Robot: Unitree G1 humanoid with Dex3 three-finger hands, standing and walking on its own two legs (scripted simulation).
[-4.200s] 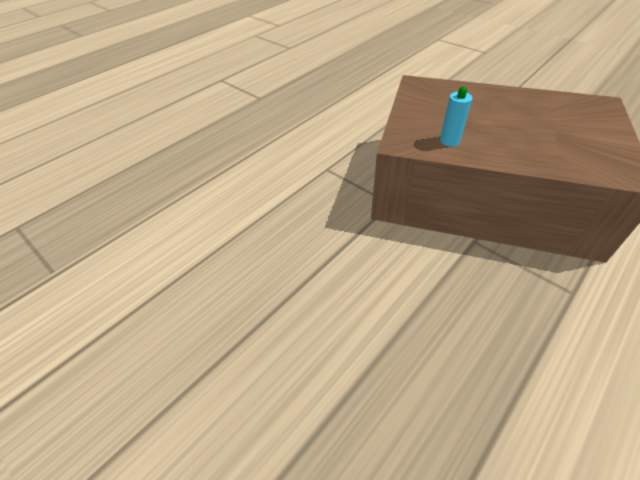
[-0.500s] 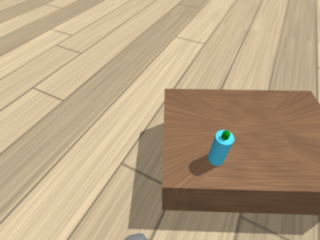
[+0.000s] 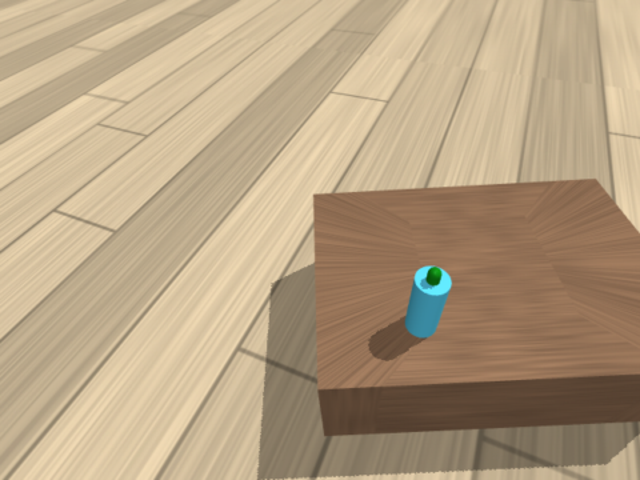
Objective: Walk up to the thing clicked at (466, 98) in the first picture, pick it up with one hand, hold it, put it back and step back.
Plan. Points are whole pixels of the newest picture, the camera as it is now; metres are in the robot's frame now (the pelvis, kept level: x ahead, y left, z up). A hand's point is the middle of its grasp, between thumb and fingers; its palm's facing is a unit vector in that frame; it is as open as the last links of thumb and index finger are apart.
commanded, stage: walk up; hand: right
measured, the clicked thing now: (427, 299) +0.56 -0.18 -0.29
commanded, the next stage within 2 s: stand in 1.28 s
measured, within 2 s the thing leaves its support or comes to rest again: neither
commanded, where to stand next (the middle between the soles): +0.09 -0.01 m, yaw +4 degrees
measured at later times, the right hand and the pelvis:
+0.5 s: hand out of the picture +0.10 -0.28 -0.14, palm faces -0.04 +0.92 -0.39, open 7.4 cm; pelvis +0.02 -0.01 +0.00, yaw +2 degrees
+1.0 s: hand out of the picture +0.13 -0.27 -0.15, palm faces -0.12 +0.92 -0.37, open 7.4 cm; pelvis +0.02 -0.01 +0.00, yaw +4 degrees
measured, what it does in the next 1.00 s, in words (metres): stands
